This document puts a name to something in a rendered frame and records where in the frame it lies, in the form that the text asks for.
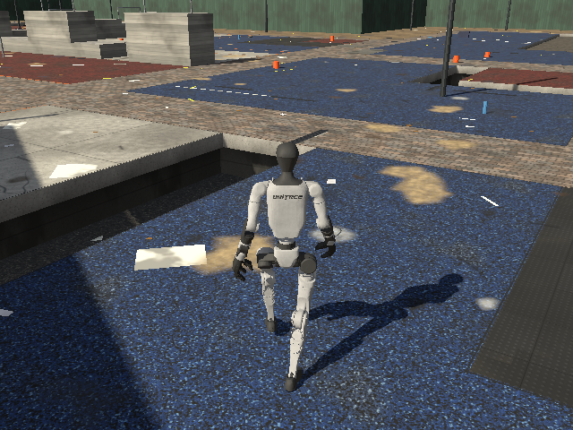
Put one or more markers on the robot right hand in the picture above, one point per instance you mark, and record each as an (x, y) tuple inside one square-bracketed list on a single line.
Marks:
[(331, 251)]

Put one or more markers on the robot thigh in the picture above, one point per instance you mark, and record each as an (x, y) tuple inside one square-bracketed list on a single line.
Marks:
[(306, 281), (265, 260)]

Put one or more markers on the left robot upper arm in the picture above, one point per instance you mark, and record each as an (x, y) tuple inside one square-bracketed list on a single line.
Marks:
[(254, 207)]

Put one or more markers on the robot left hand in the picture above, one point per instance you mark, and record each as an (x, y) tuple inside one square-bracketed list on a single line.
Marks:
[(237, 267)]

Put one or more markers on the robot right thigh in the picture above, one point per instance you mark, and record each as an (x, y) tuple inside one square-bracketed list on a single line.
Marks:
[(306, 281)]

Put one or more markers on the left robot forearm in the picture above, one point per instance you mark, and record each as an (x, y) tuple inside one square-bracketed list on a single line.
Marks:
[(244, 244)]

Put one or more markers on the robot left thigh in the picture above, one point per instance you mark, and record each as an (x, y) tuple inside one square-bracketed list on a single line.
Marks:
[(265, 260)]

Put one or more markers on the right robot upper arm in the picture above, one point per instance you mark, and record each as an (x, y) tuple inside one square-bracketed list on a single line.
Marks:
[(319, 203)]

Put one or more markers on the right robot forearm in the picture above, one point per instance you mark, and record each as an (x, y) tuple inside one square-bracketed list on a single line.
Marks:
[(328, 234)]

